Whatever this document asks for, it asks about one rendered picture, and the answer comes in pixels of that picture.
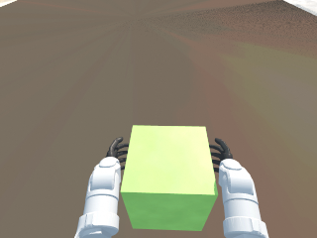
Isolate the robot left hand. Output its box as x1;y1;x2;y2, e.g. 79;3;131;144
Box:
105;137;130;170

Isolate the right robot forearm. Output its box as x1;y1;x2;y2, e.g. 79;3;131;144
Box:
218;159;269;238

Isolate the carton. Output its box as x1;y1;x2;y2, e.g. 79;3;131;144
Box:
120;125;218;231

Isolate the left robot forearm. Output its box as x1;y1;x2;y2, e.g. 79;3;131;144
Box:
74;157;121;238

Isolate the robot right hand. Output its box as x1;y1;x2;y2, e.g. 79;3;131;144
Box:
209;138;234;173

